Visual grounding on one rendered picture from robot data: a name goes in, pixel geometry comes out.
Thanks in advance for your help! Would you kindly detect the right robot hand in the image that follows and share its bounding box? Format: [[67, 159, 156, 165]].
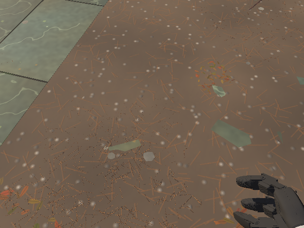
[[233, 173, 304, 228]]

